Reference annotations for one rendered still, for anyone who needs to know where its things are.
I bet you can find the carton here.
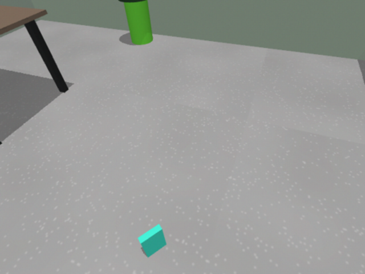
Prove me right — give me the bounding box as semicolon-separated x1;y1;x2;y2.
138;224;166;257

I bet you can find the table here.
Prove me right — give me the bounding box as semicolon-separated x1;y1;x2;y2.
0;5;68;145

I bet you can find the potted plant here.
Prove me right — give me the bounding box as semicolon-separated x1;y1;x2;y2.
118;0;153;45

